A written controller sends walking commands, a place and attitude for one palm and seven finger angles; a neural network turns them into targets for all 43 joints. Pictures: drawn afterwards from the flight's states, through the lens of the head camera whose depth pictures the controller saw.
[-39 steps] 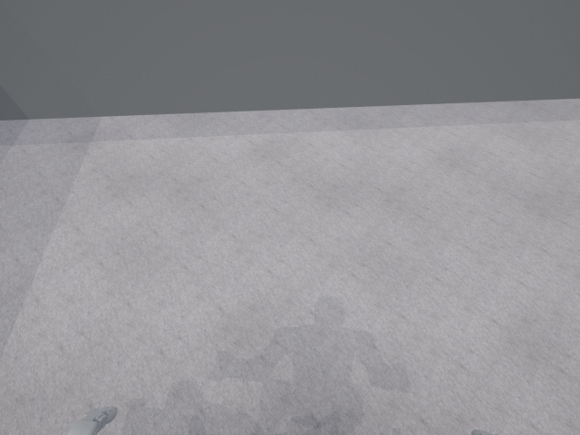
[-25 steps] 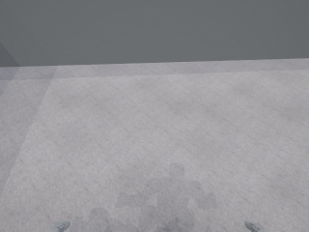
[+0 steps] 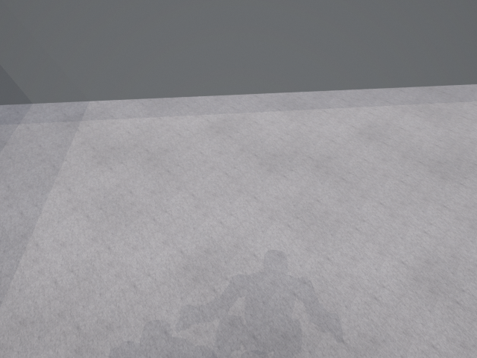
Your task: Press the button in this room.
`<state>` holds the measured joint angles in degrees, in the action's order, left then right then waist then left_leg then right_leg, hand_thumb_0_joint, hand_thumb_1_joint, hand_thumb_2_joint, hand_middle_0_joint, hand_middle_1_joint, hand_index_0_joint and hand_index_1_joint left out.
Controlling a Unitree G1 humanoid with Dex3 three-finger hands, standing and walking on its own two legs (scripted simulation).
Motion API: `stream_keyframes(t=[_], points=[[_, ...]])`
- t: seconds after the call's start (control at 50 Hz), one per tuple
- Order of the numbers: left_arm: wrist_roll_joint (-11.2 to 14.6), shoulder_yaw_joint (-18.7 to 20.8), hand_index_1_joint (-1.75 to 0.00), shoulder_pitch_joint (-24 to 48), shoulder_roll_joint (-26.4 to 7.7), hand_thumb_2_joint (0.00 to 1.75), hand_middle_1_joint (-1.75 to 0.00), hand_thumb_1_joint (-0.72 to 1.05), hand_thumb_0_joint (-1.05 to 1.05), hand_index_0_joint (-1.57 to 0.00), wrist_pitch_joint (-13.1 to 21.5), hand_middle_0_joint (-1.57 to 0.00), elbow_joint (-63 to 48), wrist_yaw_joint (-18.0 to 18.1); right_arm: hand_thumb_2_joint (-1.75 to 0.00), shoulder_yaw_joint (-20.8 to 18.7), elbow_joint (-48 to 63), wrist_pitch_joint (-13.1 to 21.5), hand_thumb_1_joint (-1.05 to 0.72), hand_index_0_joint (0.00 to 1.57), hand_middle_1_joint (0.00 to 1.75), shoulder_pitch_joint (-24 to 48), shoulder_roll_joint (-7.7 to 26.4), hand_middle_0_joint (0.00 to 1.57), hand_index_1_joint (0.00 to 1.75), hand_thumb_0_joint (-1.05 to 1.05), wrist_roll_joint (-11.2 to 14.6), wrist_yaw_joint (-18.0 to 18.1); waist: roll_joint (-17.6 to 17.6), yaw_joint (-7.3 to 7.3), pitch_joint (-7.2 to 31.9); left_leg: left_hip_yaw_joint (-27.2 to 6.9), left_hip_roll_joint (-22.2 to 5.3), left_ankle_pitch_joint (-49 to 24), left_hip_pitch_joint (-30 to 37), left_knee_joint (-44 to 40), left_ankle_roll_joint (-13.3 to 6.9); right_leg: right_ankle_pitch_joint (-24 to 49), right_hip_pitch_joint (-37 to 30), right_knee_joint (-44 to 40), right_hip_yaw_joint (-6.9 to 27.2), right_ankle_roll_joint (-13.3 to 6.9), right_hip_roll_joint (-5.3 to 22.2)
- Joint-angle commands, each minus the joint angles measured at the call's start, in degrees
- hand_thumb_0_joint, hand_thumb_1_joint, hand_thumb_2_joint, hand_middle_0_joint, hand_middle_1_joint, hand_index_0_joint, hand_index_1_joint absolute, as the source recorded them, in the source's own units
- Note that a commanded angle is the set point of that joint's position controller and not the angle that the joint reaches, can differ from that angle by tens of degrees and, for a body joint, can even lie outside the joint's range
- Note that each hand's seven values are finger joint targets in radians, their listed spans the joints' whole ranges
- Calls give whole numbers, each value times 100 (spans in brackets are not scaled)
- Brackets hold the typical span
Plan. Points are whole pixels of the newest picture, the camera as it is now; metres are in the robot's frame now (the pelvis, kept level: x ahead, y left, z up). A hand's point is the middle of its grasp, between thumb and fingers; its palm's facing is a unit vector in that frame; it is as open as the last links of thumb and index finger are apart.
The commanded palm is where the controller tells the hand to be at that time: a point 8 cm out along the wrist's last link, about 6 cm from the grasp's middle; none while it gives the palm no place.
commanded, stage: stand and wait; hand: left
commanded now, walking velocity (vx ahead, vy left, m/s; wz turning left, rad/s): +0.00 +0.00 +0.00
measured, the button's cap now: out of the picture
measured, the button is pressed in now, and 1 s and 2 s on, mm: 0 0 0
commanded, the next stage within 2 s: turn or walk to find it in 0.12 s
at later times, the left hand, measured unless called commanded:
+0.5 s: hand out of the picture +0.03 +0.23 -0.19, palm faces +0.07 -0.97 -0.23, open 7.4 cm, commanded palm none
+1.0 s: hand out of the picture +0.00 +0.21 -0.15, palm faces +0.30 -0.90 -0.30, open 7.4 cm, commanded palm none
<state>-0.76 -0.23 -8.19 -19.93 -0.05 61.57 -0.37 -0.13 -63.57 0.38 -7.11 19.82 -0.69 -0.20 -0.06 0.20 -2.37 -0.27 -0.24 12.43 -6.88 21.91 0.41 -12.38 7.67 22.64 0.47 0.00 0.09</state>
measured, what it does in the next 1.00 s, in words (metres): steps on the spot, turning left: right foot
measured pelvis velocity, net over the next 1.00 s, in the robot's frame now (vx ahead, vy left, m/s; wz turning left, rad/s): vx -0.04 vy -0.02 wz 0.32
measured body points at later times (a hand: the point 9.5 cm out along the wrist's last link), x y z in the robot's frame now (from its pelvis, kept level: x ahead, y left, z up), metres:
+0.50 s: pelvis -0.02 +0.02 -0.02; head +0.01 +0.04 +0.43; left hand +0.03 +0.28 -0.17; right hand +0.04 -0.24 -0.16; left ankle -0.01 +0.12 -0.74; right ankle +0.00 -0.12 -0.74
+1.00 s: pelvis -0.04 -0.02 -0.01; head -0.01 -0.04 +0.44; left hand -0.01 +0.25 -0.13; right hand +0.07 -0.26 -0.17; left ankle -0.01 +0.12 -0.74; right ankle -0.03 -0.12 -0.75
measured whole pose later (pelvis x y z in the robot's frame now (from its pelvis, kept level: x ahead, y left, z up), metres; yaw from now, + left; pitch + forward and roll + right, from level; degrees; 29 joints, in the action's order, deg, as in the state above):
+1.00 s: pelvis -0.04 -0.02 -0.01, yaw +18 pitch +0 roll +0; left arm -1.1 2.6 -8.7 -11.6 -1.7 51.6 1.4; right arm -4.8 -55.5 -3.2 -14.0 13.5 -1.2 -0.1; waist 2.9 2.2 -2.3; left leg -9.5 5.0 15.9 -22.6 34.4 1.0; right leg -18.4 12.4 30.5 -1.4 -0.4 -0.6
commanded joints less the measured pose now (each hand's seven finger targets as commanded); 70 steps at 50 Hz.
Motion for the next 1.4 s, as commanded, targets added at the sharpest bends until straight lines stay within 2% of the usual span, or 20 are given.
stream_keyframes(t=[0.0, 0.16, 0.24, 0.36, 0.42, 0.46, 0.48, 0.5, 0.54, 0.62, 0.72, 0.86, 0.92, 0.94, 0.96, 0.98, 1.04, 1.08, 1.3, 1.38], points=[[23, 223, -30, 350, -1202, 90, -30, 90, 0, -20, 164, -20, -370, 96, -90, -213, 399, 144, -90, 20, 30, 362, 1184, 20, 30, 0, 17, 91, -90, -25, 310, -537, -616, -532, -115, -380, -216, 436, 72, -502, 635, -186, 705], [19, 247, -30, 331, -1139, 90, -30, 90, 0, -20, 122, -20, -375, 96, -90, -202, 404, 126, -90, 20, 30, 293, 1121, 20, 30, 0, 0, 71, 23, -36, 235, -618, -598, -510, -381, -322, -221, 180, 105, -414, 549, -150, 730], [15, 180, -30, 4, -641, 90, -30, 90, 0, -20, -43, -20, -387, 157, -90, -110, 459, -29, -90, 20, 30, 20, 511, 20, 30, 0, -21, 41, -110, -71, 81, -580, -487, -401, -862, 49, -142, -114, 248, -268, 510, -62, 862], [-26, 297, -30, -149, -782, 90, -30, 90, 0, -20, -120, -20, -739, 216, -90, -223, 697, -191, -90, 20, 30, -369, 320, 20, 30, 0, -19, 30, -932, -41, 273, -137, -120, 394, -1129, 1558, -25, 64, 545, -440, 862, -603, 1716], [-62, 334, -30, -64, -719, 90, -30, 90, 0, -20, -105, -20, -918, 256, -90, -279, 759, -194, -90, 20, 30, -615, 188, 20, 30, 0, 11, 15, -950, 80, 329, 35, -211, 794, -1054, 1555, 25, 1120, 532, 29, 521, -738, 1856], [-19, 336, -30, -109, -520, 90, -30, 90, 0, -20, -142, -20, -1022, 235, -90, -307, 756, -126, -90, 20, 30, -877, 261, 20, 30, 0, 0, 1, -70, 169, 486, -552, -560, -763, -395, 559, -162, 774, 1039, 1056, -161, -234, 1289], [19, 287, -30, -136, -180, 90, -30, 90, 0, -20, -175, -20, -1105, 214, -90, -381, 802, -88, -90, 20, 30, -999, 621, 20, 30, 0, -54, 7, 1263, 208, 434, -1954, -1397, -1744, -328, -109, -632, -648, 1572, 2143, -724, 221, 437], [-10, 257, -30, 102, -122, 90, -30, 90, 0, -20, -179, -20, -1212, 244, -90, -440, 787, -72, -90, 20, 30, -1117, 724, 20, 30, 0, -53, 46, 1671, 282, 258, -2658, -1858, -2145, -367, -595, -1119, -2202, 1908, 3154, -422, 276, 151], [-20, 324, -30, 65, -138, 90, -30, 90, 0, -20, -217, -20, -1148, 241, -90, -442, 825, -54, -90, 20, 30, -1026, 573, 20, 30, 0, -24, 144, 962, 172, 245, -2498, -1704, -1885, -447, -560, -1247, -1854, 2149, 3878, 133, 219, 361], [-4, 350, -30, -176, 115, 90, -30, 90, 0, -20, -182, -20, -1016, 174, -90, -455, 955, -34, -90, 20, 30, -824, 343, 20, 30, 0, -25, 180, 741, 73, 591, -1791, -1145, -1842, -58, -306, -1058, -1269, 2105, 3811, -6, 332, 303], [17, 371, -30, 68, 274, 90, -30, 90, 0, -20, -178, -20, -1156, 188, -90, -535, 929, -82, -90, 20, 30, -1140, 273, 20, 30, 0, -50, 194, 811, 265, 662, -2174, -1153, -1951, 216, -268, -1143, -1486, 1982, 2964, -7, 395, 189], [56, 415, -30, -352, 284, 90, -30, 90, 0, -20, -175, -20, -1160, 228, -90, -628, 1122, -190, -90, 20, 30, -849, 347, 20, 30, 0, -84, 125, 1030, 98, 623, -2453, -870, -1400, -521, -291, -945, -1126, 836, 1479, -69, 277, -76], [20, 505, -30, -934, 19, 90, -30, 90, 0, -20, -102, -20, -1065, 262, -90, -623, 1282, -234, -90, 20, 30, -595, 160, 20, 30, 0, -28, 59, 453, -199, 575, -2023, -328, 38, -1829, 202, -419, -205, -696, -254, 77, 140, 274], [-77, 607, -30, -984, -451, 90, -30, 90, 0, -20, -53, -20, -1111, 298, -90, -583, 1373, -255, -90, 20, 30, -664, -187, 20, 30, 0, 12, 33, -978, -227, 476, -1136, 303, 1198, -2919, 1510, -22, -1111, -1173, -953, 1456, -306, 1608], [-81, 596, -30, -723, -709, 90, -30, 90, 0, -20, -70, -20, -1282, 300, -90, -624, 1479, -255, -90, 20, 30, -493, -130, 20, 30, 0, -56, 60, -1710, -271, 42, -487, 611, 1817, -3153, 2930, 175, -979, -133, -1230, 2424, -785, 2632], [-48, 531, -30, -362, -533, 90, -30, 90, 0, -20, -76, -20, -1426, 309, -90, -674, 1450, -280, -90, 20, 30, -518, 68, 20, 30, 0, -99, 20, -1018, -93, -49, -701, 328, 1586, -2745, 3758, 96, -894, 691, -1173, 1866, -865, 2499], [-19, 417, -30, 57, -68, 90, -30, 90, 0, -20, 37, -20, -1491, 268, -90, -635, 1099, -377, -90, 20, 30, -868, -69, 20, 30, 0, -79, -56, -874, 249, -375, -434, 142, 722, -2576, 4676, 182, 65, 925, -908, 727, -608, 1576], [-13, 393, -30, -293, 3, 90, -30, 90, 0, -20, 83, -20, -1401, 245, -90, -600, 1047, -380, -90, 20, 30, -874, -147, 20, 30, 0, -65, -62, -872, 160, -246, -286, 138, 486, -2677, 4842, 274, 758, 504, -673, 328, -571, 1415], [-109, 478, -30, -1455, -198, 90, -30, 90, 0, -20, 77, -20, -953, 281, -90, -394, 1203, -330, -90, 20, 30, 150, -299, 20, 30, 0, 2, -23, -997, -322, 262, 168, -130, 1409, -2321, 3001, 360, 3195, -807, 42, 149, -943, 1913], [-123, 538, -30, -1410, -345, 90, -30, 90, 0, -20, 33, -20, -866, 277, -90, -345, 1190, -247, -90, 20, 30, 61, -348, 20, 30, 0, 46, -11, -1177, -287, 540, 485, -33, 1247, -1470, 1788, 192, 3628, -698, 434, -119, -809, 1949]])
